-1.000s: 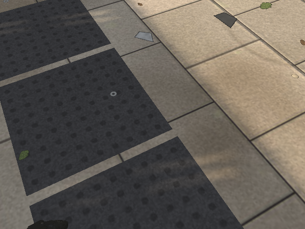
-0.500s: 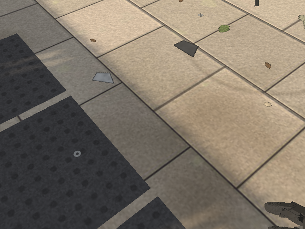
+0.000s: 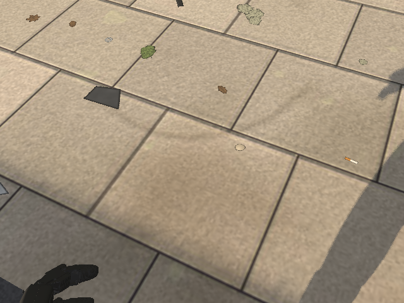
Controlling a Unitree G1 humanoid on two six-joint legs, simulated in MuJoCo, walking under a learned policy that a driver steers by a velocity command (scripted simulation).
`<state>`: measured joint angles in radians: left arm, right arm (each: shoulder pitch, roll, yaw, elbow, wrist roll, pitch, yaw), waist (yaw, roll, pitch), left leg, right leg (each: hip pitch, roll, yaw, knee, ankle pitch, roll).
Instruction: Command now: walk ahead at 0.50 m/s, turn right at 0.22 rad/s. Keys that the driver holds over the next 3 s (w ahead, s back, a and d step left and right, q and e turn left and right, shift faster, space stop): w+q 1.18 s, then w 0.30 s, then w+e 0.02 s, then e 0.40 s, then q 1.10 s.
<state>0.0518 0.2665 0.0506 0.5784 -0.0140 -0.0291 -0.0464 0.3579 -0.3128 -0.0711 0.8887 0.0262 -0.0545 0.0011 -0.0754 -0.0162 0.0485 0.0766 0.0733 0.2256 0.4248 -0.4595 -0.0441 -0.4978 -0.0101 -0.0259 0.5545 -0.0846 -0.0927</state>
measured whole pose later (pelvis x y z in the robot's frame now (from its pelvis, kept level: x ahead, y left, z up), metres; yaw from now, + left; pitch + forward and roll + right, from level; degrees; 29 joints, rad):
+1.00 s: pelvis +0.58 +0.09 +0.00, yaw +30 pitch +2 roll +0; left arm 0.05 0.28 0.04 0.67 0.00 -0.12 -0.02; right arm 0.37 -0.31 -0.08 0.73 0.02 -0.03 -0.01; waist -0.08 -0.02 0.00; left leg -0.09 -0.10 -0.23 0.54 -0.46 0.05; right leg -0.46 0.01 0.06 0.47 -0.05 0.01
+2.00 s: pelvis +0.92 +0.36 +0.01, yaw +30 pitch +2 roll +2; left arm 0.12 0.27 0.06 0.73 0.01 0.00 -0.02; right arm 0.16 -0.29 -0.07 0.81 0.00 -0.01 -0.03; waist -0.01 0.00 0.05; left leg -0.20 0.05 0.19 0.64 -0.45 -0.01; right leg -0.43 -0.02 -0.03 0.57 -0.17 -0.04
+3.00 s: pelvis +0.95 +0.40 +0.02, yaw +61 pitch +2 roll -1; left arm 0.09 0.29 0.09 0.85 0.02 -0.02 0.02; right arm 0.12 -0.33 -0.08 0.75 0.02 0.04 -0.04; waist -0.01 0.04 0.05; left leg -0.38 -0.13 -0.21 0.82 -0.51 0.00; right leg -0.26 0.03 0.04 0.47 -0.23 -0.01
